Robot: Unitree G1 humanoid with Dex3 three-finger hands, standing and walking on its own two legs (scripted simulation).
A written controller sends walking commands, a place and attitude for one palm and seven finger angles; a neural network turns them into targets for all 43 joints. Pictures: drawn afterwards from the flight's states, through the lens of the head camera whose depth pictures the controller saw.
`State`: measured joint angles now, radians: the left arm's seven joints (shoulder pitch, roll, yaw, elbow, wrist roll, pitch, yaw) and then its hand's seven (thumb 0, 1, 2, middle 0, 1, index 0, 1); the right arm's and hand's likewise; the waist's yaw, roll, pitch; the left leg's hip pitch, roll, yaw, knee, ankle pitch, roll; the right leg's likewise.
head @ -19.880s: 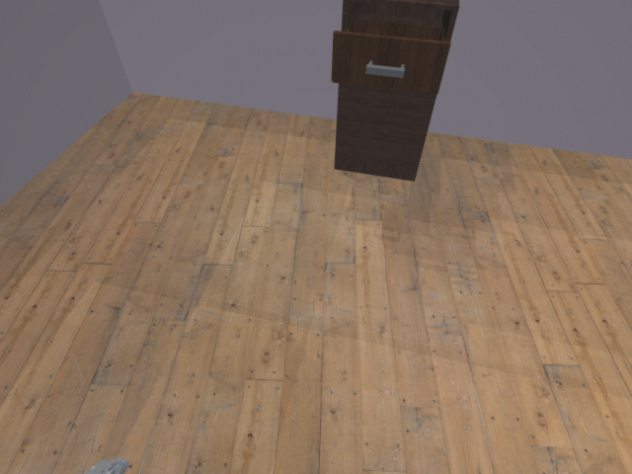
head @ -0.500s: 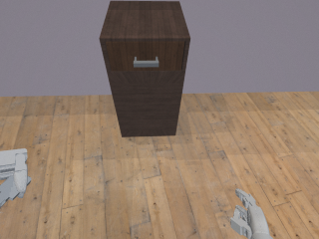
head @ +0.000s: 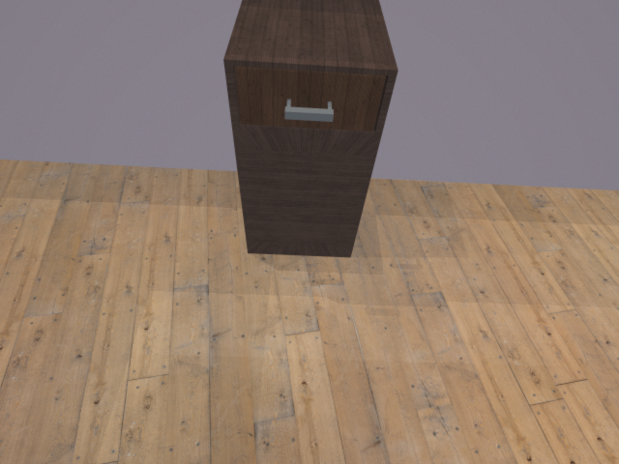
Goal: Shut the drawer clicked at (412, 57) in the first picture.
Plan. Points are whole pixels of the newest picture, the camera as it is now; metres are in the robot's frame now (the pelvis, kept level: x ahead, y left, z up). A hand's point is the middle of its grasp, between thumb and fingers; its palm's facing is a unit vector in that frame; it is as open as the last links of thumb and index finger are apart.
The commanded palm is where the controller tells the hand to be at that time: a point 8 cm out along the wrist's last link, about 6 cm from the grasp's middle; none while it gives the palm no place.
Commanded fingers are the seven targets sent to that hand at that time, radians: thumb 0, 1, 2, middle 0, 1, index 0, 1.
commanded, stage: let the arm hang, fingers relaxed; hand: left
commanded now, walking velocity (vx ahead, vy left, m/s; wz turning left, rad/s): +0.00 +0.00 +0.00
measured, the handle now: (309, 109) +0.91 +0.06 -0.08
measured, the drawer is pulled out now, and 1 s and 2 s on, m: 0.00 0.00 0.00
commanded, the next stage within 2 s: look to check the result in 0.68 s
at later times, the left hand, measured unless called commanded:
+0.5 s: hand out of the picture -0.01 +0.15 -0.18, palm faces +0.02 -0.99 -0.15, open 7.3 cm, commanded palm none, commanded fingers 0.00 0.90 0.90 -0.20 -0.30 -0.20 -0.30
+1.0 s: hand out of the picture -0.01 +0.15 -0.17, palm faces +0.02 -0.98 -0.18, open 7.4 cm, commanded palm none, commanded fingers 0.00 0.90 0.90 -0.20 -0.30 -0.20 -0.30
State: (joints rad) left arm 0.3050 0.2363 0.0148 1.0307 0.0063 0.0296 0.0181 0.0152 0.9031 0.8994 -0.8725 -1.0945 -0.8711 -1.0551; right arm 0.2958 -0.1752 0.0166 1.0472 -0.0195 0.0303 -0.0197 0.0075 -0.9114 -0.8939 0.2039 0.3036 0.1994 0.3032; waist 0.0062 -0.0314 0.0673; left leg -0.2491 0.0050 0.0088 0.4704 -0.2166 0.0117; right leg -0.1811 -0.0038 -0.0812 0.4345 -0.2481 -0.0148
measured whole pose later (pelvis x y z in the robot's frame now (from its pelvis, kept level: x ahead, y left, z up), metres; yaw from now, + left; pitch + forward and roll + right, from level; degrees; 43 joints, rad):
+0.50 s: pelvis +0.00 +0.00 +0.00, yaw -2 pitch -2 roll +0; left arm 0.31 0.10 0.00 1.15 0.01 0.00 0.03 0.01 0.92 0.90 -0.21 -0.31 -0.22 -0.31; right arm 0.33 -0.08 0.00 1.14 -0.01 -0.01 -0.04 0.00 -0.91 -0.89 0.20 0.30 0.20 0.30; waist -0.01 0.00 0.02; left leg -0.19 -0.01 0.05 0.42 -0.19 0.02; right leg -0.17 -0.02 -0.05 0.44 -0.24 -0.01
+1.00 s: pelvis +0.00 -0.01 +0.00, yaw -1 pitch -2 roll +0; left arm 0.30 0.13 0.01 1.15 0.00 -0.01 0.03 0.01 0.91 0.90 -0.20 -0.29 -0.20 -0.29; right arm 0.31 -0.13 -0.01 1.15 -0.01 0.00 -0.04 0.00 -0.91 -0.89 0.20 0.30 0.20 0.30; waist -0.01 0.01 0.05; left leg -0.18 0.02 0.03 0.41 -0.20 0.00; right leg -0.15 0.01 -0.06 0.42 -0.25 -0.03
